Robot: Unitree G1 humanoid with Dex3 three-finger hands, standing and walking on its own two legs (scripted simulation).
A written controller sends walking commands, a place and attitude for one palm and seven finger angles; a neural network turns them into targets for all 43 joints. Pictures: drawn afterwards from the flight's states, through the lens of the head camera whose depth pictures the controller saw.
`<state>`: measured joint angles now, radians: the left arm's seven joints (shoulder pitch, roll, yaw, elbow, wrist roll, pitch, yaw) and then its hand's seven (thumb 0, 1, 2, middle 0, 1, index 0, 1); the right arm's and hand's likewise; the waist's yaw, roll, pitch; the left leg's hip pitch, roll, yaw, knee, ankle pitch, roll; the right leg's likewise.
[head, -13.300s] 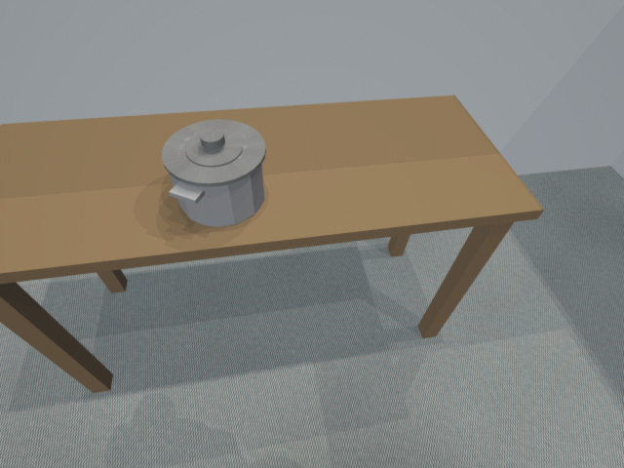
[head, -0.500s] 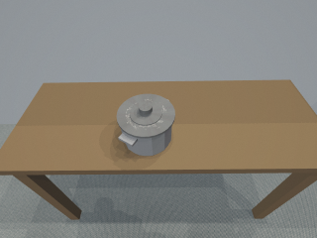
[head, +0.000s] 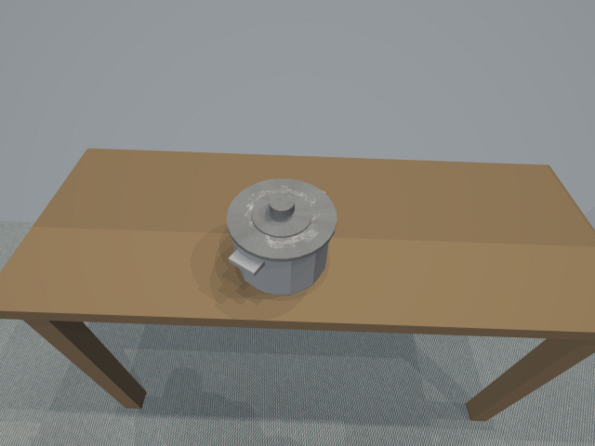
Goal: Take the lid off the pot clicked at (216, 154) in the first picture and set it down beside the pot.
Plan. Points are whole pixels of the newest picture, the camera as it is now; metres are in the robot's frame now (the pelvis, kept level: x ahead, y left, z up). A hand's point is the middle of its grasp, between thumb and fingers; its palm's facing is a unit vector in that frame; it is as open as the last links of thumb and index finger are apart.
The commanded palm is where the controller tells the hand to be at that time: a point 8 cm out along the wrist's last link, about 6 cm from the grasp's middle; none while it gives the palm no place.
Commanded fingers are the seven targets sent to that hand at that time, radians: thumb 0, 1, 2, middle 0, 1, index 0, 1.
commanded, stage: look again from close up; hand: left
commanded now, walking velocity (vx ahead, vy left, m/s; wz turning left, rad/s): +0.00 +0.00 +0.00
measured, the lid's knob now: (281, 205) +0.47 +0.07 +0.06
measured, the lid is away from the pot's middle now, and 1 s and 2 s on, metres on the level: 0.00 0.00 0.00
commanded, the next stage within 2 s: lift the closed hand beside the body in 0.44 s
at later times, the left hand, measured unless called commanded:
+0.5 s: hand out of the picture -0.02 +0.17 -0.18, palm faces +0.03 -0.98 -0.18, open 7.3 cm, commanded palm none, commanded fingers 0.00 0.90 0.90 -0.20 -0.30 -0.20 -0.30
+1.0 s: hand out of the picture +0.10 +0.18 -0.07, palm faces +0.22 -0.95 -0.23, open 3.9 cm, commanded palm +0.07 +0.23 -0.04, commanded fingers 0.00 0.90 0.90 -1.26 -1.45 -1.26 -1.45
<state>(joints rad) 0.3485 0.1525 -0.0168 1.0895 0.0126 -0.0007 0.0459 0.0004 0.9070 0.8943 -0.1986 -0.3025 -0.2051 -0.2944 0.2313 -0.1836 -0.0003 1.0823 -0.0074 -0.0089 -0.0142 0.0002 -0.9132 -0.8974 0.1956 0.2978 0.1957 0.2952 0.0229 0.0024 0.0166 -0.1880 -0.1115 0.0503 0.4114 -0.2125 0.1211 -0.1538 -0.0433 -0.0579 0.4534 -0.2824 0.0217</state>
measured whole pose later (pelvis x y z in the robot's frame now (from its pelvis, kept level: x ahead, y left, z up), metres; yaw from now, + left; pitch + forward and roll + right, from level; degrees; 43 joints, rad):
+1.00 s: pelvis -0.02 -0.03 +0.00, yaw +1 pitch -2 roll -1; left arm 0.54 0.22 0.07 0.18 -0.03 -0.07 0.06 0.01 0.91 0.89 -0.84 -1.00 -0.84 -0.99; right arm 0.16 -0.25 -0.01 0.52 0.03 -0.12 -0.02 0.01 -0.90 -0.90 0.19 0.30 0.19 0.30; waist 0.04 -0.02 -0.01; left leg -0.26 -0.06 0.02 0.52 -0.24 0.07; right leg -0.19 0.01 -0.07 0.50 -0.29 -0.02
